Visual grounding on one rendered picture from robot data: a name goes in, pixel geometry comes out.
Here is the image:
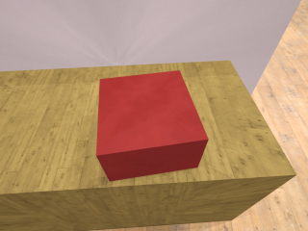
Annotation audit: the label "pedestal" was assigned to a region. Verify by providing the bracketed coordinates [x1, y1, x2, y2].
[0, 60, 297, 231]

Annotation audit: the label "carton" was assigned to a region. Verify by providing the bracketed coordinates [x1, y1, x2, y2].
[96, 70, 209, 182]

